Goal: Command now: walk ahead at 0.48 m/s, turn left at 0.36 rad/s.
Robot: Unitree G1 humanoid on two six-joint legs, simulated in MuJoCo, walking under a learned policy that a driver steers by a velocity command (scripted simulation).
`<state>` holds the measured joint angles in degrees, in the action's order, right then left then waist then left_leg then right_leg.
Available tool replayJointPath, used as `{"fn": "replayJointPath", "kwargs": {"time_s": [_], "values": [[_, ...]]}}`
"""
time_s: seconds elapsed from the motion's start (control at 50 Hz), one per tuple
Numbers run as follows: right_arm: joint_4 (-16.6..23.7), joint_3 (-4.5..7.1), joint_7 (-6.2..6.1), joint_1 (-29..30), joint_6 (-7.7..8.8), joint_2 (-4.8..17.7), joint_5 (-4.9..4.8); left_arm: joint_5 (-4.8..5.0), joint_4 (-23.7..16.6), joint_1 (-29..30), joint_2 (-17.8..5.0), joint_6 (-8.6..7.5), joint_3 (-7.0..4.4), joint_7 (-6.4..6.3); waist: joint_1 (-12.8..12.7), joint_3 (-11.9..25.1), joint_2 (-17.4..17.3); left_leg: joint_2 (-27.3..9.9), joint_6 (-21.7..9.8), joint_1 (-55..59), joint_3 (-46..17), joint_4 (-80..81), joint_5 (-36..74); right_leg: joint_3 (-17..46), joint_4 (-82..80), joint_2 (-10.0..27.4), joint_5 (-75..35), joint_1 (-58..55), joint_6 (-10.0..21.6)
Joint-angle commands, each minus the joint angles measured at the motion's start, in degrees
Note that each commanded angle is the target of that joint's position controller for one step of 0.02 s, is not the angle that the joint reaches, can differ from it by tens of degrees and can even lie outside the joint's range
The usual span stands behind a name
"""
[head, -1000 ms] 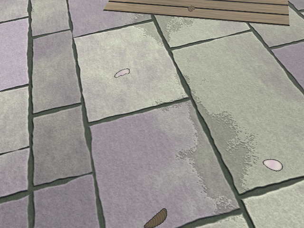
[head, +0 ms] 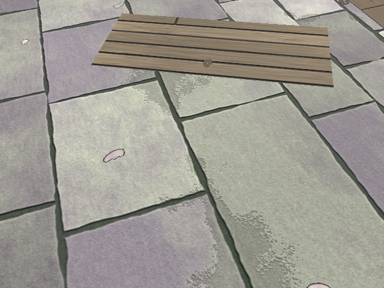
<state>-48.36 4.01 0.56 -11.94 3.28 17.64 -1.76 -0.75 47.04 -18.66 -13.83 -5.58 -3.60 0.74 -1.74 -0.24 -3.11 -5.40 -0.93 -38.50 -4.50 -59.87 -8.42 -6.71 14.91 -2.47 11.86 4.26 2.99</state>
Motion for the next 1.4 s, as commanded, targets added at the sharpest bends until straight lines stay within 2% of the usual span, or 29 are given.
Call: {"fn": "replayJointPath", "kwargs": {"time_s": [0.02,0.16,0.24,0.26,0.28,0.3,0.32,0.34,0.36,0.4,0.5,0.58,0.72,0.74,0.76,0.78,0.8,0.82,0.9,0.96,1.04,1.08,1.1,1.12,1.16,1.26,1.3,1.36,1.4], "values": [[3.94,0.22,0.36,1.39,0.20,1.71,0.42,-0.10,-3.22,3.70,-8.10,-1.30,-1.85,-0.67,1.44,-3.50,6.21,-0.72,0.79,-4.05,-2.10,8.09,9.13,5.23,-9.20,15.35,-14.35,1.35,7.03],[10.59,-1.13,3.07,13.68,0.61,-0.01,0.50,1.23,-0.19,-1.84,-10.27,0.42,-2.44,-1.70,-2.59,-6.46,4.73,1.14,-2.10,-3.70,5.60,24.20,11.55,-2.48,-6.31,17.74,-23.32,-8.43,5.07],[10.82,1.41,3.81,3.70,0.44,4.91,0.79,1.15,-1.54,0.34,-13.32,3.11,-3.03,-3.14,4.34,2.12,9.16,9.02,-5.86,12.09,11.79,25.22,2.17,-4.87,15.51,16.87,-61.23,-11.51,1.80],[9.03,3.06,3.09,-4.83,0.50,8.08,0.94,1.53,-2.25,1.59,-13.45,3.29,-2.87,-3.45,9.06,6.62,8.31,10.39,-7.80,25.54,10.45,30.03,8.48,-5.67,27.92,14.64,-57.46,-5.53,-0.38],[8.33,4.31,1.58,-9.89,-0.11,12.58,1.30,0.21,-3.72,-0.16,-10.88,2.53,-1.90,-3.35,9.77,12.59,0.35,1.68,-11.26,43.49,-2.15,28.96,25.16,-5.28,46.03,10.50,-27.93,9.41,-3.78],[11.25,4.38,1.15,-5.51,-0.05,17.05,2.38,-0.80,-6.01,-7.15,-4.04,0.88,0.54,-2.04,2.54,22.83,-12.63,-16.46,-26.36,63.51,-34.67,30.23,41.03,2.65,70.27,-2.20,26.12,31.95,-7.91],[12.22,3.70,1.20,-7.91,-0.54,13.35,2.43,0.69,-5.57,-2.96,-10.84,-0.68,-0.71,-1.09,7.96,30.64,-2.12,-15.89,-26.08,62.74,-34.92,33.82,38.79,14.78,73.49,0.22,25.01,32.83,-6.74],[12.66,2.98,1.21,-4.13,-0.49,10.64,2.04,2.50,-7.82,2.56,-11.30,-0.84,-0.83,-1.06,7.16,22.49,-0.09,-13.18,-22.85,55.96,-25.45,34.22,37.46,14.45,70.26,3.16,21.20,34.90,-5.51],[12.51,2.60,1.19,-0.99,-0.42,8.65,0.94,1.80,-8.01,4.34,-10.28,-0.57,-0.65,-1.73,4.67,12.62,5.13,-9.47,-19.67,44.86,-19.11,36.01,34.93,12.56,64.35,5.32,17.80,35.94,-5.57],[13.69,1.94,0.59,2.76,-0.83,6.73,1.29,0.56,-7.93,3.92,-11.18,1.35,-1.36,-2.69,1.15,6.66,4.22,-5.93,-17.62,29.90,-14.33,39.64,31.57,11.98,58.11,7.22,14.14,29.79,-6.05],[13.58,2.87,-0.49,3.55,-1.55,9.27,1.75,-0.44,-8.68,3.23,-8.21,3.40,-0.59,-3.66,-0.50,8.15,0.47,-2.61,-16.23,21.76,-10.46,39.48,36.07,10.59,44.89,5.14,7.57,26.12,-8.80],[14.07,2.86,-1.91,3.95,-3.72,9.34,0.92,0.08,-10.30,8.54,-8.20,4.05,-0.42,-3.36,1.12,9.12,-2.06,-0.26,-12.63,21.73,-12.69,38.33,19.11,11.66,35.57,3.55,0.41,25.06,-9.41],[15.49,2.43,-2.12,4.37,-5.13,8.23,0.52,0.79,-11.52,9.89,-9.30,2.27,-1.34,-1.95,0.74,7.34,-6.39,0.50,-9.38,26.87,-22.48,31.34,13.73,12.64,13.13,0.83,-0.42,17.20,-6.43],[15.93,2.06,-2.26,4.48,-5.24,7.08,0.35,0.62,-11.00,8.04,-10.23,1.87,-1.79,-1.90,-0.10,7.12,-5.73,2.56,-7.13,24.56,-21.83,28.74,9.61,13.34,6.48,3.45,-8.25,11.28,-4.90],[16.21,1.06,-2.22,1.28,-5.20,3.81,1.39,-0.35,-11.58,7.24,-14.13,2.00,-2.59,-2.25,1.79,9.92,3.39,6.73,-3.80,19.56,-15.58,19.03,-6.47,22.29,6.40,15.48,-19.75,3.35,-0.41],[17.38,1.16,-2.17,-1.07,-4.69,4.09,1.27,-2.27,-10.72,7.78,-16.85,2.90,-3.21,-2.17,4.69,7.03,19.99,15.54,-0.06,6.87,-5.31,9.19,-29.06,36.06,5.47,24.83,-34.59,0.40,10.44],[16.36,2.34,-1.97,-2.17,-4.08,8.88,2.10,-1.61,-11.36,6.87,-13.42,2.94,-2.65,-2.13,2.89,8.52,17.96,12.07,2.72,4.10,-5.15,-3.89,-31.55,39.94,5.63,27.70,-35.95,-0.13,15.13],[14.99,3.09,-1.89,-1.58,-4.29,10.63,1.41,-0.92,-11.79,7.58,-10.82,3.03,-1.93,-2.28,2.17,7.87,12.52,11.09,3.68,3.56,-5.37,-9.04,-27.82,33.29,7.47,24.46,-34.81,0.35,13.36],[14.35,1.57,-2.15,0.85,-6.10,4.79,0.90,0.31,-11.10,10.40,-9.69,4.34,-1.37,-2.34,2.50,5.00,10.30,9.86,6.04,6.75,-1.98,-4.75,-19.79,20.01,7.52,15.53,-30.65,4.04,8.23],[15.13,0.25,-1.70,2.95,-5.86,1.89,1.14,0.30,-10.64,10.98,-9.82,5.24,-1.57,-2.37,1.51,6.78,14.56,7.69,6.25,14.68,1.98,10.27,-18.60,16.54,7.46,14.04,-29.71,4.22,8.20],[13.90,0.57,-0.94,1.52,-5.67,2.62,1.08,1.35,-9.43,9.66,-10.70,5.74,-1.61,-1.95,1.52,6.44,15.49,7.37,4.05,24.59,4.87,30.64,-7.20,17.47,8.61,14.54,-21.12,5.60,8.02],[13.87,0.66,-0.94,0.94,-5.51,4.07,2.12,1.27,-8.00,6.05,-8.73,5.08,-0.73,-1.62,1.36,5.95,11.74,4.86,0.69,34.65,1.05,39.52,3.37,16.39,9.50,12.44,-9.77,12.11,2.42],[14.60,1.37,-1.54,-0.08,-5.60,8.38,2.88,-0.79,-8.43,4.73,-6.28,4.37,0.18,-1.06,-0.37,8.24,0.52,-4.97,-2.57,39.57,-9.28,38.36,15.61,11.27,17.21,7.83,1.15,16.68,-2.00],[13.59,0.56,-1.13,3.41,-5.42,6.45,3.74,-0.92,-9.17,5.33,-3.99,3.97,0.86,-1.13,-2.24,6.73,-9.06,-8.61,-8.11,28.87,-11.50,39.03,9.33,8.56,13.68,5.71,9.78,13.75,-4.57],[14.04,-0.56,-0.57,5.92,-4.23,1.57,3.87,-1.06,-8.12,9.46,-7.13,4.08,0.20,-1.46,-0.13,2.80,-4.32,-1.94,-4.94,24.57,-7.47,39.57,-5.69,8.37,12.27,5.53,0.38,9.13,-6.49],[11.93,-0.76,-0.90,2.22,-2.80,2.20,2.96,-0.33,-5.66,7.20,-7.30,4.34,-0.01,-2.09,0.46,-0.44,-1.90,0.67,-2.35,23.46,-5.20,38.43,-3.50,8.71,11.46,5.84,-3.78,8.10,-6.42],[11.42,-0.53,-1.34,0.80,-3.15,2.83,2.69,-0.03,-4.53,6.70,-6.44,4.31,0.11,-2.23,1.41,0.37,-2.25,0.90,-3.48,24.44,-6.13,40.15,-15.87,5.96,14.08,3.74,2.58,9.37,-6.41],[10.52,0.99,-1.68,-3.61,-3.56,7.62,1.66,1.35,-6.13,10.41,-6.99,3.27,-0.27,-2.07,4.79,-5.93,-6.88,-6.71,-10.14,25.35,-19.05,47.71,-35.27,4.12,24.55,2.13,12.60,22.48,-4.59],[9.51,1.01,-1.87,-5.96,-2.39,7.12,1.45,2.15,-7.38,12.25,-7.47,1.84,-0.64,-1.37,5.60,-7.46,-8.44,-11.22,-13.41,29.28,-25.12,49.25,-31.34,7.92,32.39,5.19,17.64,30.39,-2.22]]}}
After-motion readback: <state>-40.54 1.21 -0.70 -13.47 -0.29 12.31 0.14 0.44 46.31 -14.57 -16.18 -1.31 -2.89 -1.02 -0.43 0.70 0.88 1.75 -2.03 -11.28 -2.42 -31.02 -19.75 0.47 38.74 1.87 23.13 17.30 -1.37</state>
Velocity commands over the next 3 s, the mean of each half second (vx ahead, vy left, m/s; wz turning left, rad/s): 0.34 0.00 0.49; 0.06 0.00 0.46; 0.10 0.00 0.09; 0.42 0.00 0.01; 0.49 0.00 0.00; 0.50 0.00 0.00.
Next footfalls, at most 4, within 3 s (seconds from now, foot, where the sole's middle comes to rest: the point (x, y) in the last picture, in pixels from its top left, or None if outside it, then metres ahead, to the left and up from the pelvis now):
0.28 left None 0.33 0.14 -0.78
0.76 right None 0.46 -0.04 -0.78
1.08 left None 0.30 0.17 -0.78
1.56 right None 0.50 0.01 -0.78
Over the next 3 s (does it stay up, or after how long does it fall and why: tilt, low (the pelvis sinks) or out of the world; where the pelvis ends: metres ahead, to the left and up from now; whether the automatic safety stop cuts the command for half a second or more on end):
stays up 1.07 0.43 0.00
